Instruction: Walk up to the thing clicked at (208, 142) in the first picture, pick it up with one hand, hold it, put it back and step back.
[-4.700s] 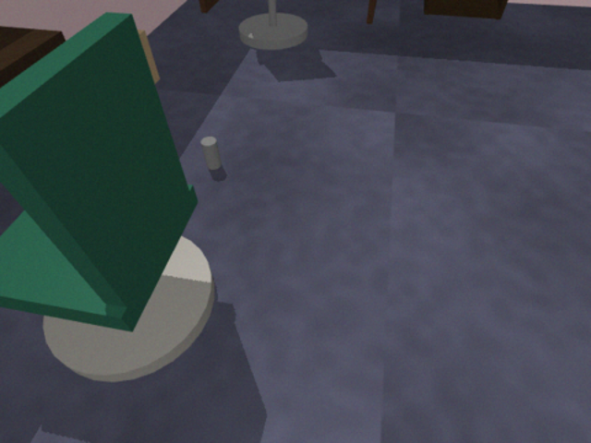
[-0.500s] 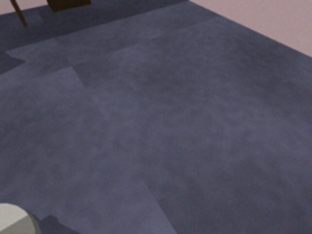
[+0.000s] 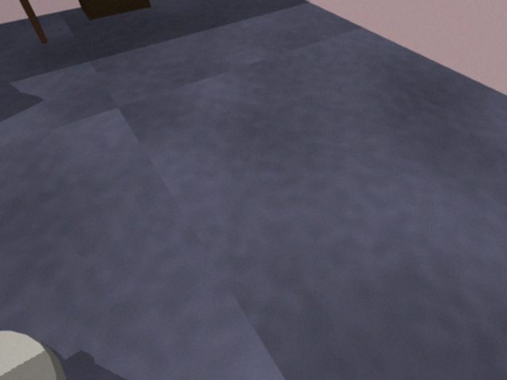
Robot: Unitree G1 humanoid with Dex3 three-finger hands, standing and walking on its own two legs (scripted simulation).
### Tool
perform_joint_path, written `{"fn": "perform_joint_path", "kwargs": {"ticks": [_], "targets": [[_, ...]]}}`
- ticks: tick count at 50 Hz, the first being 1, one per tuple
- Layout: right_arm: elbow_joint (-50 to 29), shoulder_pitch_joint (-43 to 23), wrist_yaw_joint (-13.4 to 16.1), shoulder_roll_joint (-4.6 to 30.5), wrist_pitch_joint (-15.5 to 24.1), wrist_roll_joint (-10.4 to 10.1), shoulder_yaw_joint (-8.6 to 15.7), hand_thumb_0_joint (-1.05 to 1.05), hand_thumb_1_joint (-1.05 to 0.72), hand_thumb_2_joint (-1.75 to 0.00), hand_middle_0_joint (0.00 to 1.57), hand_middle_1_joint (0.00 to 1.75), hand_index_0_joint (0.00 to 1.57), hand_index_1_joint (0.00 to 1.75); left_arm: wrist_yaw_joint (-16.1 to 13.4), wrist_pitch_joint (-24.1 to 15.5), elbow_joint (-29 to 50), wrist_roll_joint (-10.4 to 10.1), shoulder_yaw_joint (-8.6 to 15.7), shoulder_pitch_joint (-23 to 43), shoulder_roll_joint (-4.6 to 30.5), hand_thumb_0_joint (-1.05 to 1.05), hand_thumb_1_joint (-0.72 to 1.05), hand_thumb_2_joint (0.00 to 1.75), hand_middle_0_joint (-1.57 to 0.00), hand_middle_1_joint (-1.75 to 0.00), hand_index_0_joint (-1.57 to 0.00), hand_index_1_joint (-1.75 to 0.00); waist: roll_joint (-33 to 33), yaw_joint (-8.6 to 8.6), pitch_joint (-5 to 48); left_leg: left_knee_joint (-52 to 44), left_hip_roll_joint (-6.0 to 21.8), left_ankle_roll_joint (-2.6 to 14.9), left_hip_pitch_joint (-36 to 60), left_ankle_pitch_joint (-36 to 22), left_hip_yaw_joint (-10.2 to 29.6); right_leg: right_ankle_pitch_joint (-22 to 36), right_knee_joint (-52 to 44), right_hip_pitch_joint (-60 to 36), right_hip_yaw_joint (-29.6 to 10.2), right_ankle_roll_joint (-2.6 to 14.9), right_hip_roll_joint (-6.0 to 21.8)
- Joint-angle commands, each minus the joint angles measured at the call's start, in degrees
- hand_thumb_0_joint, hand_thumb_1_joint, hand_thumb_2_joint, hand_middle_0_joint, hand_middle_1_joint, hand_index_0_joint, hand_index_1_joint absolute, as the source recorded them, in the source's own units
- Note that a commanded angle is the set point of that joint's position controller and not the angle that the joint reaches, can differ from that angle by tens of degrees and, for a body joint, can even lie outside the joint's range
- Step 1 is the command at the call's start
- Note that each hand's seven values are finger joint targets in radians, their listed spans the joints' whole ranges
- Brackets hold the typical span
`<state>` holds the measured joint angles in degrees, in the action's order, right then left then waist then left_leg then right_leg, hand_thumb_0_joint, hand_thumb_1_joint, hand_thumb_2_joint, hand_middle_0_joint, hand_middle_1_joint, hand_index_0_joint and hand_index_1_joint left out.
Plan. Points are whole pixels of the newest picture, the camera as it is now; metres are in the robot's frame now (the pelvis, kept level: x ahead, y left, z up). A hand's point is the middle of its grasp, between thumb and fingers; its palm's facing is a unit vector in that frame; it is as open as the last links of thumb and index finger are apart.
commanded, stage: stand
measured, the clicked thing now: out of the picture +0.84 +1.36 -0.70
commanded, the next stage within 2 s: walk up in 0.94 s
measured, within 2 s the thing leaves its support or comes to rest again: neither
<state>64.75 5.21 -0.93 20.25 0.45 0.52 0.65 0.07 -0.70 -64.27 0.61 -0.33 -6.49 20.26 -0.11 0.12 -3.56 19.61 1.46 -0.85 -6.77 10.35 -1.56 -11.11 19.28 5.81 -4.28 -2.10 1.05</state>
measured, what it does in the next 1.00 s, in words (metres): stands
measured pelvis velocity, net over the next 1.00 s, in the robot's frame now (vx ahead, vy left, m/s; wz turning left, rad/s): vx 0.01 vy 0.00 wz -0.01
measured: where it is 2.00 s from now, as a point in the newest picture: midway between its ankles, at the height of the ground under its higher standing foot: (269, 324)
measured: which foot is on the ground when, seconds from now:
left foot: down 0.00-1.00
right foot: down 0.00-0.98, up 1.00-1.00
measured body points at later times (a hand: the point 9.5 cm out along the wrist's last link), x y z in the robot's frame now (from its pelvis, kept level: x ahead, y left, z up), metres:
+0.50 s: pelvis +0.00 +0.00 +0.00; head +0.01 +0.00 +0.45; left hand +0.07 +0.31 -0.13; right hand +0.07 -0.30 -0.13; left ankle +0.00 +0.13 -0.75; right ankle +0.00 -0.15 -0.75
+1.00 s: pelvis +0.01 +0.00 +0.00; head +0.01 +0.00 +0.45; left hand +0.07 +0.31 -0.13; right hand +0.08 -0.30 -0.13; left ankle +0.00 +0.13 -0.74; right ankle -0.01 -0.14 -0.74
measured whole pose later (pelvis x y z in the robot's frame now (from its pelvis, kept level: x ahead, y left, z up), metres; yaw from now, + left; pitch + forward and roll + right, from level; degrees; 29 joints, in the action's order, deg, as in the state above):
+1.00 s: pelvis +0.01 +0.00 +0.00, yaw -1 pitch -2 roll +0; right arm 62.5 7.8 -2.4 20.2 1.2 1.5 2.6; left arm 1.8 -0.5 -62.1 1.6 1.1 -9.2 20.9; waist 0.4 -0.4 -2.3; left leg 22.7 1.0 1.0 -7.6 16.8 -2.2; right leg -21.5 27.2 9.0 -3.9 -0.1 1.5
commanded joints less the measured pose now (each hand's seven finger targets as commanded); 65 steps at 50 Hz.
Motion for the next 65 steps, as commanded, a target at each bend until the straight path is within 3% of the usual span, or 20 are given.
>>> {"fn": "perform_joint_path", "kwargs": {"ticks": [1,5,9,24,29,46,47,48,49,50,51,52,54,57,59,60,61,62,63,65], "targets": [[-3.39,-1.87,1.09,12.19,1.10,-0.16,2.32,0.00,-0.90,-0.90,0.20,0.30,0.20,0.30,-0.73,-1.01,3.64,-0.11,2.64,1.97,12.24,0.00,0.90,0.90,-0.20,-0.30,-0.20,-0.30,0.72,0.41,5.90,-2.35,6.39,1.95,3.55,-9.71,4.64,12.20,-2.45,1.04,-2.81,2.70,5.65],[-3.48,-2.38,1.14,12.30,1.04,-0.20,2.25,0.00,-0.90,-0.90,0.20,0.30,0.20,0.30,-0.73,-0.87,3.61,0.01,2.60,1.78,12.15,0.00,0.90,0.90,-0.20,-0.30,-0.20,-0.30,0.18,0.14,5.08,-2.71,6.50,2.01,3.24,-8.57,4.86,11.13,-2.66,1.26,-2.62,2.74,5.55],[-3.35,-2.05,1.03,12.10,0.87,-0.12,2.27,0.00,-0.90,-0.90,0.20,0.30,0.20,0.30,-0.67,-0.77,3.53,-0.06,2.63,1.62,12.22,0.00,0.90,0.90,-0.20,-0.30,-0.20,-0.30,0.60,0.22,3.26,-3.90,6.04,1.92,1.77,-2.95,5.11,5.72,-3.69,3.01,-2.86,2.78,5.22],[-3.44,-1.68,1.02,12.52,1.10,-0.16,2.49,0.00,-0.90,-0.90,0.20,0.30,0.20,0.30,-0.66,-0.95,4.04,0.02,2.62,0.87,12.18,0.00,0.90,0.90,-0.20,-0.30,-0.20,-0.30,0.31,0.12,5.34,-2.83,6.21,2.15,3.49,-7.04,5.10,9.51,-3.04,1.80,-2.86,2.82,5.60],[-3.19,-1.06,0.93,12.03,0.77,-0.12,2.27,0.00,-0.90,-0.90,0.20,0.30,0.20,0.30,-0.71,-0.80,3.73,0.00,2.59,0.89,12.42,0.00,0.90,0.90,-0.20,-0.30,-0.20,-0.30,0.47,0.39,2.59,-4.19,5.78,2.06,0.82,-1.73,5.56,5.04,-3.74,2.81,-2.84,2.79,5.27],[-3.61,-0.88,1.14,12.56,1.09,-0.18,2.36,0.00,-0.90,-0.90,0.20,0.30,0.20,0.30,-0.68,-0.85,4.10,-0.04,2.54,0.44,11.92,0.00,0.90,0.90,-0.20,-0.30,-0.20,-0.30,-0.20,0.17,4.53,-2.87,6.01,2.12,2.58,-8.01,5.24,9.82,-2.81,1.57,-2.42,2.82,5.61],[-6.59,3.00,-0.24,18.09,2.10,1.02,6.25,0.00,-0.90,-0.90,0.20,0.30,0.20,0.30,1.02,-1.40,7.40,1.08,5.78,-1.41,17.05,0.00,0.90,0.90,-0.20,-0.30,-0.20,-0.30,-0.69,1.10,10.43,-0.37,5.55,6.18,6.54,24.28,7.01,-19.01,3.04,5.02,-1.73,4.93,1.79],[-5.40,5.60,-0.79,19.45,2.24,1.53,7.20,0.00,-0.90,-0.90,0.20,0.30,0.20,0.30,1.76,-1.25,7.76,1.61,5.92,0.85,16.36,0.00,0.90,0.90,-0.20,-0.30,-0.20,-0.30,-4.04,2.62,5.72,-4.26,8.21,7.95,7.45,36.86,11.38,-26.37,8.91,16.02,0.32,4.66,0.34],[-5.62,7.83,-0.90,20.57,2.29,1.53,8.33,0.00,-0.90,-0.90,0.20,0.30,0.20,0.30,2.42,-1.12,9.53,1.82,5.90,4.80,15.04,0.00,0.90,0.90,-0.20,-0.30,-0.20,-0.30,-8.80,4.88,0.64,-10.46,14.90,11.07,8.35,40.23,19.22,-20.56,18.95,25.38,4.02,3.68,-1.33],[-6.63,8.75,-0.97,21.46,2.59,1.58,8.96,0.00,-0.90,-0.90,0.20,0.30,0.20,0.30,2.60,-1.19,11.20,2.10,6.13,6.69,14.98,0.00,0.90,0.90,-0.20,-0.30,-0.20,-0.30,-9.96,5.59,-4.27,-14.31,21.93,14.58,6.60,37.34,25.75,-18.27,27.57,32.56,2.59,3.10,0.69],[-7.30,8.99,-0.99,20.47,3.23,1.63,8.90,0.00,-0.90,-0.90,0.20,0.30,0.20,0.30,2.80,-1.66,11.64,1.96,6.11,6.27,14.73,0.00,0.90,0.90,-0.20,-0.30,-0.20,-0.30,-6.14,4.72,-5.15,-14.06,22.47,15.34,6.46,32.02,25.58,-16.54,27.95,33.70,-0.04,3.19,2.81],[-8.26,7.44,-0.96,19.24,3.61,1.36,8.53,0.00,-0.90,-0.90,0.20,0.30,0.20,0.30,3.26,-2.09,11.30,1.51,6.09,4.43,14.85,0.00,0.90,0.90,-0.20,-0.30,-0.20,-0.30,-4.58,3.12,-3.03,-13.32,20.93,14.92,7.83,28.38,22.84,-15.12,28.30,32.29,-0.62,3.34,3.94],[-10.76,4.65,-1.31,19.10,3.53,1.76,8.51,0.00,-0.90,-0.90,0.20,0.30,0.20,0.30,4.48,-2.32,11.47,1.02,6.26,1.39,14.61,0.00,0.90,0.90,-0.20,-0.30,-0.20,-0.30,-8.24,1.91,-0.35,-12.54,17.63,13.41,5.67,25.97,15.72,-14.94,22.85,26.37,2.25,2.79,3.99],[-13.14,-0.72,-1.97,19.09,3.06,2.09,8.66,0.00,-0.90,-0.90,0.20,0.30,0.20,0.30,5.18,-2.26,10.53,1.08,7.21,-4.33,14.30,0.00,0.90,0.90,-0.20,-0.30,-0.20,-0.30,-12.54,-1.79,0.09,-9.13,13.03,10.28,-7.58,24.70,7.03,-8.38,16.08,8.93,6.01,2.72,2.79],[-14.47,-3.45,-1.99,16.59,2.39,2.24,8.03,0.00,-0.90,-0.90,0.20,0.30,0.20,0.30,4.37,-2.63,7.10,1.16,8.17,-13.86,15.07,0.00,0.90,0.90,-0.20,-0.30,-0.20,-0.30,-5.55,-6.76,2.11,3.85,8.73,8.08,-18.96,28.15,1.30,-1.24,11.21,-7.59,9.51,2.72,-0.04],[-14.93,-1.96,-1.89,12.96,2.15,2.47,6.62,0.00,-0.90,-0.90,0.20,0.30,0.20,0.30,3.40,-3.13,4.92,1.32,9.45,-22.07,17.74,0.00,0.90,0.90,-0.20,-0.30,-0.20,-0.30,5.41,-10.13,5.69,19.15,4.63,6.36,-28.15,31.02,-1.72,-7.30,10.08,-19.32,6.62,2.97,0.07],[-16.13,-1.15,-2.04,8.61,1.97,2.31,4.85,0.00,-0.90,-0.90,0.20,0.30,0.20,0.30,2.31,-3.48,5.25,2.13,10.98,-27.11,22.39,0.00,0.90,0.90,-0.20,-0.30,-0.20,-0.30,21.11,-12.77,3.92,40.61,-3.37,4.77,-38.33,30.47,-2.71,-29.14,-1.70,-18.81,-10.89,5.00,9.81],[-17.24,-0.40,-1.97,10.64,1.77,0.83,5.19,0.00,-0.90,-0.90,0.20,0.30,0.20,0.30,1.89,-4.14,9.46,2.44,10.37,-20.20,25.22,0.00,0.90,0.90,-0.20,-0.30,-0.20,-0.30,15.29,-9.07,1.90,47.85,-4.85,3.04,-38.08,23.25,7.24,-47.08,-16.79,-7.31,-37.42,10.85,23.45],[-15.92,0.02,-1.81,15.60,1.89,0.57,6.49,0.00,-0.90,-0.90,0.20,0.30,0.20,0.30,1.93,-4.26,12.51,1.34,9.84,-11.09,25.84,0.00,0.90,0.90,-0.20,-0.30,-0.20,-0.30,7.41,-5.26,-4.62,48.06,-0.06,3.01,-35.70,17.30,12.88,-50.11,-18.55,2.41,-38.13,13.90,25.31],[-12.37,6.57,-2.23,17.27,2.26,-0.12,6.90,0.00,-0.90,-0.90,0.20,0.30,0.20,0.30,1.76,-4.79,13.99,0.68,8.89,-4.57,21.24,0.00,0.90,0.90,-0.20,-0.30,-0.20,-0.30,5.51,-0.48,-5.60,44.19,2.70,2.28,-31.36,9.10,11.33,-33.50,-14.47,3.77,-20.82,11.84,17.31]]}}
